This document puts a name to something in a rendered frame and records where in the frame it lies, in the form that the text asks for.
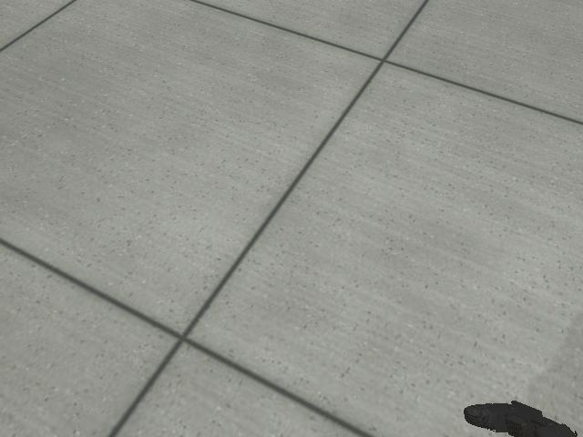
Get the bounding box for robot right hand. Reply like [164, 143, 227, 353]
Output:
[464, 401, 578, 437]

